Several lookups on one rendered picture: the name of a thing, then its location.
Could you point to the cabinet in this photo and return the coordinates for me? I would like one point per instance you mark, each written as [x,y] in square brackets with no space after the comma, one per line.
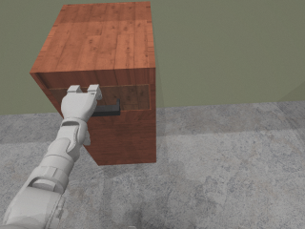
[105,44]

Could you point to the handle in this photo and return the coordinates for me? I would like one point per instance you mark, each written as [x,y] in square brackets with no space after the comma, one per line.
[107,110]

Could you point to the drawer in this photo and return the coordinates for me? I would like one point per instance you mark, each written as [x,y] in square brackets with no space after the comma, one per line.
[132,97]

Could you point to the robot left hand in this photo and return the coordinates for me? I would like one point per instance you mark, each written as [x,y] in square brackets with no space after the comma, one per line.
[77,104]

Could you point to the left robot upper arm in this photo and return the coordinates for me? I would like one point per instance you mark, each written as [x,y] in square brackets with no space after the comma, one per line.
[36,209]

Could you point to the left robot forearm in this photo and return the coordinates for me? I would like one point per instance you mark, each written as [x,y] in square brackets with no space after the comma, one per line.
[53,172]

